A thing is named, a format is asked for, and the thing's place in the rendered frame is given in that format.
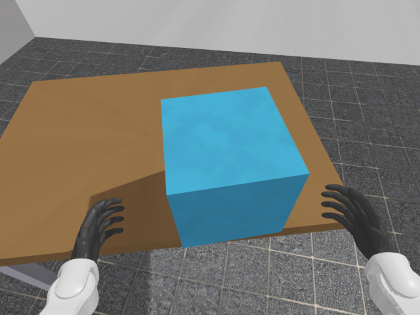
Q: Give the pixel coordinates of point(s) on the robot left hand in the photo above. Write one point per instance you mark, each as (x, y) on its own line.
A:
(91, 235)

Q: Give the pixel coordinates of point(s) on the robot right hand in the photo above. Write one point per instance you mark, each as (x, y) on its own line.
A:
(360, 218)

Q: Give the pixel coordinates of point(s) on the carton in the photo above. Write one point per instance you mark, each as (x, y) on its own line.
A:
(232, 169)

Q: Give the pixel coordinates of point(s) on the left robot forearm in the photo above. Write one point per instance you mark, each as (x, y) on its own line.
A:
(75, 291)

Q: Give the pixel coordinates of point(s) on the table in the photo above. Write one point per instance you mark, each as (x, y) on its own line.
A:
(73, 142)

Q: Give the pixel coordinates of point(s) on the right robot forearm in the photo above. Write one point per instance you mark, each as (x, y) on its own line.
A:
(394, 287)

